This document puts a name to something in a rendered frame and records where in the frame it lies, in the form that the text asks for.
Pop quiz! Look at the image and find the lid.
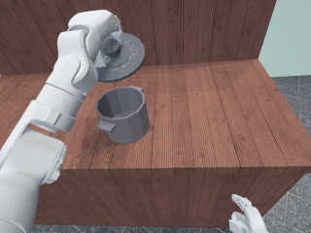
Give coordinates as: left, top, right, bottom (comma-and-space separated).
96, 32, 146, 83

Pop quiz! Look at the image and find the left robot upper arm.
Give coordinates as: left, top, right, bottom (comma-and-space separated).
0, 127, 67, 233

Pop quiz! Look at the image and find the table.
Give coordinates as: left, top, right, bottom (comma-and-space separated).
0, 0, 311, 228

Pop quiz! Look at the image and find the robot right hand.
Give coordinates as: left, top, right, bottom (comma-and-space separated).
228, 194, 267, 233

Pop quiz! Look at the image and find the robot left hand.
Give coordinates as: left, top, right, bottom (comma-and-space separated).
68, 10, 124, 68

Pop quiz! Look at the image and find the pot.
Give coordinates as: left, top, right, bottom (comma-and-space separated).
95, 85, 150, 144

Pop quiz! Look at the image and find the knob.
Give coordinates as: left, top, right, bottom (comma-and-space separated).
101, 38, 121, 58

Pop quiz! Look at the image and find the left robot forearm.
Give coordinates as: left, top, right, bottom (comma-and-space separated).
0, 22, 102, 170

